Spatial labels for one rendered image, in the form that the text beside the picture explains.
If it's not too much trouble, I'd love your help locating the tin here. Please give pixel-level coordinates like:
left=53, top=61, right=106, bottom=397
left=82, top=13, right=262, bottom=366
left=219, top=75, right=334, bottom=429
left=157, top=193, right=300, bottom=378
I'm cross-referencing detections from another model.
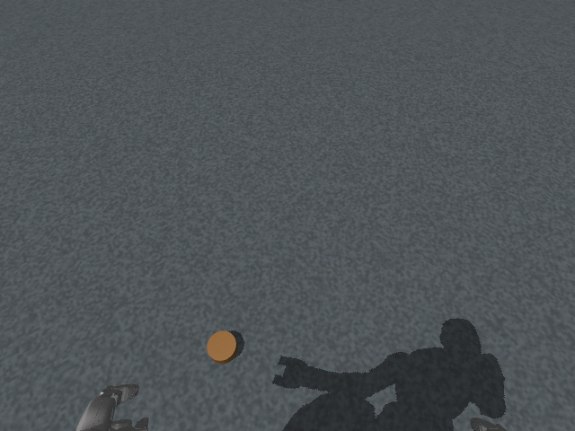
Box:
left=207, top=330, right=238, bottom=364

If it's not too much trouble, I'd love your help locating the left robot hand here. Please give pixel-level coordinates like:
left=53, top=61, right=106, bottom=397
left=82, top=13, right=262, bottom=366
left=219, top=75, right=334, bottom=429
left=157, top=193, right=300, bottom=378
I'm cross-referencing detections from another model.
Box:
left=76, top=384, right=148, bottom=431

